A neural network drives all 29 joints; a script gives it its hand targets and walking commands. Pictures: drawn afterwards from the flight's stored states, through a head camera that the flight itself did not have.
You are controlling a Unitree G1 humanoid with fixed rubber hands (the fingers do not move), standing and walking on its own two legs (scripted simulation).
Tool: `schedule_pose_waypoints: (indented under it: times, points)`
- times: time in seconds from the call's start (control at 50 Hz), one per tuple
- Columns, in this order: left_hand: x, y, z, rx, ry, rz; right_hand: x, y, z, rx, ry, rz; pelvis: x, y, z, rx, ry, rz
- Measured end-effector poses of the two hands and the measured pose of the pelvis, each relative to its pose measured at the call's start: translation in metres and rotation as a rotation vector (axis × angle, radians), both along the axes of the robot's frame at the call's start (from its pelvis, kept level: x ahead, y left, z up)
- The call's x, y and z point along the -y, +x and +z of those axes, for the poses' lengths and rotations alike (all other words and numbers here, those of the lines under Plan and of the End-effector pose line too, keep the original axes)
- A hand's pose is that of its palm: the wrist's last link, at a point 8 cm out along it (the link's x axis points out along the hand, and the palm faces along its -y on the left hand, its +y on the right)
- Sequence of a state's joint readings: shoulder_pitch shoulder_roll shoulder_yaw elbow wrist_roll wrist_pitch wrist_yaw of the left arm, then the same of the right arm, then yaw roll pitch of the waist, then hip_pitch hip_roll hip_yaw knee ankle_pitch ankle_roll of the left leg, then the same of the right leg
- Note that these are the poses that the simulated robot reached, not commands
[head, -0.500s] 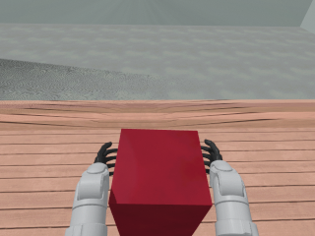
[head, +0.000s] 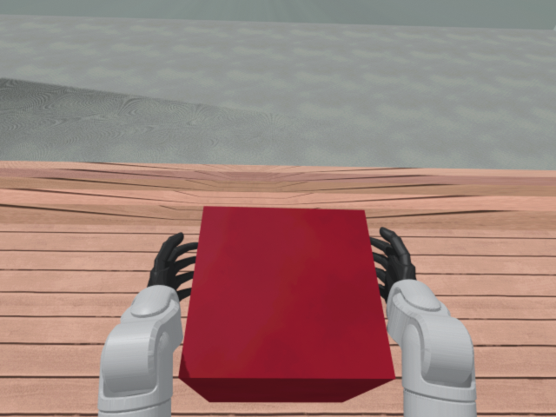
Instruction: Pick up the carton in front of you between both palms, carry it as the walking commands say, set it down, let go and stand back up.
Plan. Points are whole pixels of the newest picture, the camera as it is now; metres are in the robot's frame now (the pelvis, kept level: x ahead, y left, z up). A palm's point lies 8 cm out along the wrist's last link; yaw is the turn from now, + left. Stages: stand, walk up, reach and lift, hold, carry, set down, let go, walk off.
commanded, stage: carry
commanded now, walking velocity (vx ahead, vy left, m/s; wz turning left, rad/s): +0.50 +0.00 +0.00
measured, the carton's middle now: (280, 314) +0.27 +0.00 +0.03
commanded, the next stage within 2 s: none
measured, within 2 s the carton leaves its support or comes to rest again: neither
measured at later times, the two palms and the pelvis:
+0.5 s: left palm (227, 187) +0.49 +0.10 +0.07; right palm (388, 184) +0.51 -0.20 +0.07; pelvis +0.28 -0.06 +0.00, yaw +1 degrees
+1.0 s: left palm (233, 105) +0.84 +0.11 +0.06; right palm (349, 109) +0.83 -0.19 +0.06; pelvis +0.61 -0.02 -0.01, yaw -3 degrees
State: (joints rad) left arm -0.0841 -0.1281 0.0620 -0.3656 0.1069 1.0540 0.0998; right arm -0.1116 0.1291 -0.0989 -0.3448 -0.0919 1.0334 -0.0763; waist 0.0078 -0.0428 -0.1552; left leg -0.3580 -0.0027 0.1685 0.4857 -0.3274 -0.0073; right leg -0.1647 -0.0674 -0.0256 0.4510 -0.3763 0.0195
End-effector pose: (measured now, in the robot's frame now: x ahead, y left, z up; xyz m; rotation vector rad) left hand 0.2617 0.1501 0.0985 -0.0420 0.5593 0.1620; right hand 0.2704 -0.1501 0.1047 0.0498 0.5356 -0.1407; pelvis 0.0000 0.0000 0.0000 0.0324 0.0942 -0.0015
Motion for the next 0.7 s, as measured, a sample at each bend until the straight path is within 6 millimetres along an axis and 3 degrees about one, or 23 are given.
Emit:
schedule_pose_waypoints:
  times: [0.08,0.16,0.24,0.38,0.44,0.56,0.7]
  points:
    - [-0.006,0.024,-0.006,-0.036,-0.019,0.014,-0.005,0.022,-0.009,-0.037,0.010,-0.009,-0.006,0.040,-0.004,-0.007,-0.006,-0.044]
    - [0.007,0.057,-0.007,-0.110,-0.032,-0.030,0.007,0.037,-0.015,-0.111,0.036,-0.078,-0.004,0.080,0.005,-0.016,-0.034,-0.046]
    - [0.024,0.102,-0.008,-0.114,-0.038,-0.047,0.025,0.070,-0.014,-0.113,0.052,-0.132,0.006,0.124,0.007,-0.013,-0.047,-0.041]
    - [0.049,0.188,-0.026,-0.069,-0.018,0.018,0.054,0.167,-0.034,-0.065,0.077,-0.112,0.042,0.217,-0.020,0.032,-0.053,-0.011]
    - [0.054,0.213,-0.032,-0.111,-0.037,0.045,0.057,0.207,-0.038,-0.111,0.075,-0.065,0.054,0.247,-0.015,0.028,-0.044,0.013]
    - [0.054,0.261,-0.009,-0.111,-0.047,0.101,0.054,0.277,-0.018,-0.112,0.073,0.020,0.066,0.310,0.009,0.013,-0.012,0.019]
    - [0.059,0.357,0.011,-0.049,-0.033,0.056,0.060,0.359,-0.001,-0.046,0.072,-0.013,0.062,0.399,0.013,0.013,0.002,0.004]
